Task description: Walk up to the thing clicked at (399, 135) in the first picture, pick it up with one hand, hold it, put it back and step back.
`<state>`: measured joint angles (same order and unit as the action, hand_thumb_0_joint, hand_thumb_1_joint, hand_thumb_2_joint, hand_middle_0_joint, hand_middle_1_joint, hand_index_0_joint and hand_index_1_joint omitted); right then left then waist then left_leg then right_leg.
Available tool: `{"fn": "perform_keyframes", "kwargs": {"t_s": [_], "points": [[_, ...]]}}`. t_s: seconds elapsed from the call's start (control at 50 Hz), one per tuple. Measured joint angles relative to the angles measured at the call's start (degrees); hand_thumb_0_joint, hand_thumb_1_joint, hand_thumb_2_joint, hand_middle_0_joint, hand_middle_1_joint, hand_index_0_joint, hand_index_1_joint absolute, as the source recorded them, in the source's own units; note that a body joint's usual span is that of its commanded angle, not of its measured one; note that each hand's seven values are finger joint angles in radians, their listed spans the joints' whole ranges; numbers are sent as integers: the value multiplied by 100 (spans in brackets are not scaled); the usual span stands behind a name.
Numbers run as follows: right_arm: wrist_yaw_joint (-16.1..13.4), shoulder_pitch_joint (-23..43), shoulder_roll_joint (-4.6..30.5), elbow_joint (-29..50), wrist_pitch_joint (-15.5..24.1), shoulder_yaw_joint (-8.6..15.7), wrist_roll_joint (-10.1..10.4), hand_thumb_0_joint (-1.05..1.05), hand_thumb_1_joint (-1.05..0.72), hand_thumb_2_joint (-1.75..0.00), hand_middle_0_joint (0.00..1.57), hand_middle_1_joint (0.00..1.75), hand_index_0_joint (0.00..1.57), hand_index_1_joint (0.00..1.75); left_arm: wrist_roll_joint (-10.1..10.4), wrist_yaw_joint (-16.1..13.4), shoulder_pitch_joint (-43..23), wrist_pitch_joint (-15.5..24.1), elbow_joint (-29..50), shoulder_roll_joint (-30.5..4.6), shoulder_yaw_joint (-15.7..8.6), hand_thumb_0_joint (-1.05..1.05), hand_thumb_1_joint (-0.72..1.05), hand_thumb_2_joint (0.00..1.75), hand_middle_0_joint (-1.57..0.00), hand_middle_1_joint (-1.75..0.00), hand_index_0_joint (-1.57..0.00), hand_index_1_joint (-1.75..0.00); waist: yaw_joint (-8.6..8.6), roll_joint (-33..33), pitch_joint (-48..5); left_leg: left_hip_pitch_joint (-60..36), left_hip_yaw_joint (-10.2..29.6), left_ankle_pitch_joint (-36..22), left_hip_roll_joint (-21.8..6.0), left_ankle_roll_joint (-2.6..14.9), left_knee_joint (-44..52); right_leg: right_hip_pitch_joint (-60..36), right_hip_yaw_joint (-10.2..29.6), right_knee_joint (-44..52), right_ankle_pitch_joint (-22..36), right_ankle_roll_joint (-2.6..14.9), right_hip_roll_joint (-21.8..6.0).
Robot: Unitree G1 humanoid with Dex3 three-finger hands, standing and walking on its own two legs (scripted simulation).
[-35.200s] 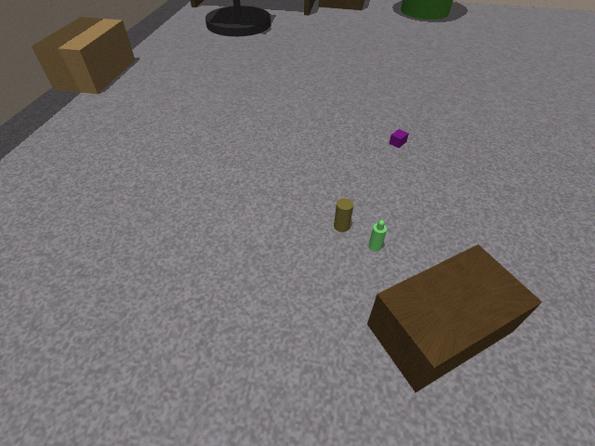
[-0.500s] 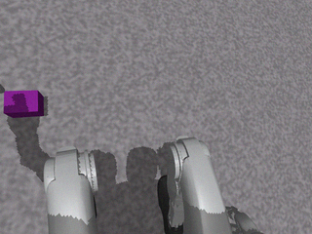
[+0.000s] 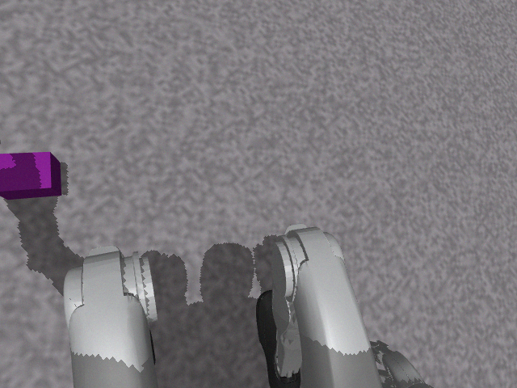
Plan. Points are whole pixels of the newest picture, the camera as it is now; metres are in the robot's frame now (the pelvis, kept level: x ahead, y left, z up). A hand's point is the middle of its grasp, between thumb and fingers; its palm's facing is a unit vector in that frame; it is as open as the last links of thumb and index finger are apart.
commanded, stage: rise first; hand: left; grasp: from above
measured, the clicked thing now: (28, 176) +0.46 +0.34 -0.28
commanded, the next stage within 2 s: approach in 1.00 s
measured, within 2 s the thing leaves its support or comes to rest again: neither
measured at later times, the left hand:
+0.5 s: hand out of the picture +0.41 +0.38 -0.15, palm faces -0.46 -0.10 -0.88, open 12.9 cm
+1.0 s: hand out of the picture +0.41 +0.38 -0.15, palm faces -0.46 -0.09 -0.88, open 12.8 cm
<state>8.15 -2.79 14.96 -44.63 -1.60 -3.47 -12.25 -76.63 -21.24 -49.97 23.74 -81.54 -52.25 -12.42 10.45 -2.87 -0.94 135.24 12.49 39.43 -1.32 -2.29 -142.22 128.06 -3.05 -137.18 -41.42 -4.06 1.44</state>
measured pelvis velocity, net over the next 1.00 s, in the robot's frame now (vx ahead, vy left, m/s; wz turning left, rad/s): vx -0.01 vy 0.00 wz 0.00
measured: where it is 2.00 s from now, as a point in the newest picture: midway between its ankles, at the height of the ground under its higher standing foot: (213, 375)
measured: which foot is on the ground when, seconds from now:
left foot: down 0.00-1.00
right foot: down 0.00-1.00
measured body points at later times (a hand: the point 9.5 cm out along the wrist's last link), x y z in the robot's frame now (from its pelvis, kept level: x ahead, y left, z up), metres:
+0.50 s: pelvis +0.00 +0.00 +0.00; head +0.23 +0.10 +0.38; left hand +0.43 +0.38 -0.10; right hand +0.08 -0.27 -0.10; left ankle +0.07 +0.14 -0.28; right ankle +0.10 -0.14 -0.28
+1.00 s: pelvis -0.01 +0.00 +0.01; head +0.22 +0.10 +0.38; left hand +0.43 +0.38 -0.10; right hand +0.08 -0.27 -0.10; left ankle +0.07 +0.14 -0.28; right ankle +0.10 -0.14 -0.28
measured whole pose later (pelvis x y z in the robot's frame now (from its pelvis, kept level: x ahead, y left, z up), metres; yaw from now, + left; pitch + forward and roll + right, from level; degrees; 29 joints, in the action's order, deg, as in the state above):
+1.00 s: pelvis -0.01 +0.00 +0.01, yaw +0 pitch +31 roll -10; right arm 8.2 -5.0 15.0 -43.0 -0.6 -4.7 -10.7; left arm -76.3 -19.5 -51.3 22.5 -81.8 -52.3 -10.2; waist 11.5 -2.3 -1.3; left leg 135.1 12.0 38.1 -1.0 -1.4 -141.0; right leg 127.3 -3.0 -135.7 -40.4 -3.9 1.2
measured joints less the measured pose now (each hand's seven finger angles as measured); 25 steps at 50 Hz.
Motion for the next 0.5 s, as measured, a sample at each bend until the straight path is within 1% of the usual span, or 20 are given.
{"fn": "perform_keyframes", "kwargs": {"t_s": [0.04, 0.2, 0.42, 0.5], "points": [[4, -17, 1, 8, -1, -14, 8, 0, -91, -90, 20, 30, 20, 30, 10, 26, -29, -15, -33, -10, 42, 0, -30, 82, -28, -84, -29, -84, 17, 3, 3, -11, -5, 1, -1, 5, 8, -13, 2, 8, -2, 2, -1], [10, -84, 21, 55, 4, -59, 40, 0, -92, -91, 20, 30, 20, 30, 26, 103, -69, -22, -13, -55, 45, 0, -32, 83, -27, -85, -28, -85, 56, 26, 33, -31, 1, -17, -1, 17, 35, -44, -9, 52, 21, -9, 0], [5, -145, 25, 78, -2, -69, 79, 0, -92, -91, 20, 30, 20, 30, 80, 192, -70, -44, 59, -57, 96, 0, -34, 85, -27, -85, -27, -86, 57, 32, 21, -43, -11, -42, -6, 47, 74, -72, -9, 110, 51, -14, 3], [5, -155, 27, 95, -3, -65, 103, 0, -92, -91, 20, 30, 20, 30, 62, 208, -50, -35, 88, -26, 126, 0, -33, 84, -27, -84, -28, -85, 48, 37, 6, -44, -19, -54, 0, 61, 82, -86, -7, 123, 56, -7, -2]]}}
